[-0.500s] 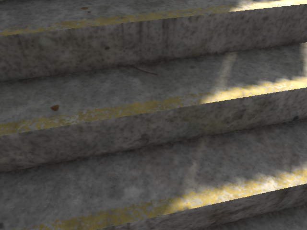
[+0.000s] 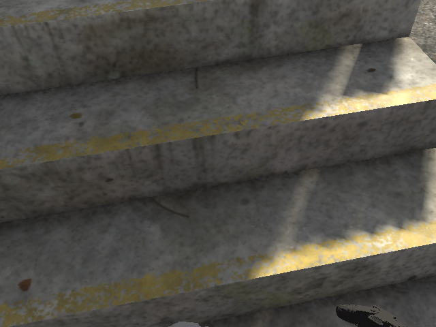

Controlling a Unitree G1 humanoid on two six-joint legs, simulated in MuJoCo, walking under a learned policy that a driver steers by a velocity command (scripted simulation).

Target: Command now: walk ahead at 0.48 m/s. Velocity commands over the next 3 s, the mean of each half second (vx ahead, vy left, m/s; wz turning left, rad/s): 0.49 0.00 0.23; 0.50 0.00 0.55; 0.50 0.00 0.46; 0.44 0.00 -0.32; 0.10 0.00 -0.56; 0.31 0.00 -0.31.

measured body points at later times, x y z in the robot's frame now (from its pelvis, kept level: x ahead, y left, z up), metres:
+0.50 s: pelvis +0.27 +0.00 +0.18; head +0.26 -0.01 +0.63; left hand +0.45 +0.22 +0.12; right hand +0.28 -0.25 +0.02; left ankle +0.26 +0.03 -0.52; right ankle +0.29 -0.13 -0.26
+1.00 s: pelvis +0.57 +0.00 +0.37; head +0.56 +0.00 +0.82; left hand +0.49 +0.25 +0.22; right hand +0.87 -0.11 +0.33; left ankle +0.53 +0.12 -0.09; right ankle +0.61 -0.10 -0.34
